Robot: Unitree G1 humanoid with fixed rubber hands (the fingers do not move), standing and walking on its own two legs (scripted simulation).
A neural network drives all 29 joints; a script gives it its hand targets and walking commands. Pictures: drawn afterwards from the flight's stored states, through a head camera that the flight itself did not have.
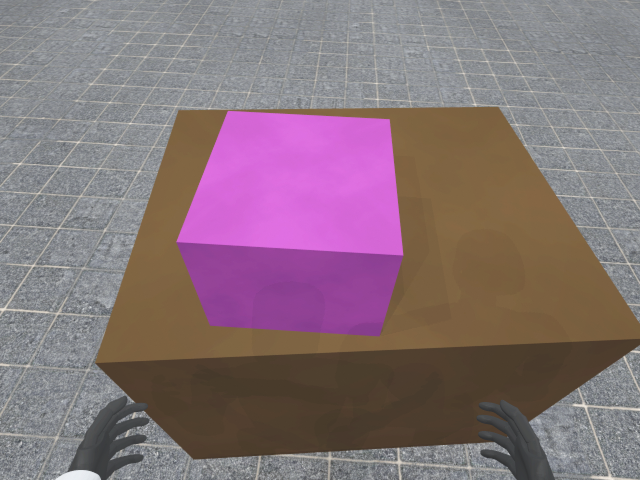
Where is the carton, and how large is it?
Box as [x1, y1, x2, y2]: [176, 111, 402, 335]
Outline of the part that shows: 228,111 176,241 210,325 379,335 402,257 389,119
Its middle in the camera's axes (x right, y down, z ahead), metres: -0.03 -0.04 +0.66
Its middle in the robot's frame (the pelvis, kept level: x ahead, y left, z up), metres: +0.52 +0.05 -0.01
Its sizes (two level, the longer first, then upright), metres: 0.301 0.281 0.214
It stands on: a pedestal, 0.67 m high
